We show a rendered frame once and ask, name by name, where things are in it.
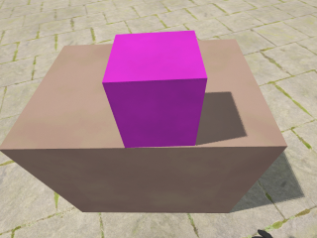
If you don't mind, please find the pedestal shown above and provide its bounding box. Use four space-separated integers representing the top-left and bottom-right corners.
0 39 287 213

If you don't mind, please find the carton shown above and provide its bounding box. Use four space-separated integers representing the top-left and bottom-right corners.
102 30 208 148

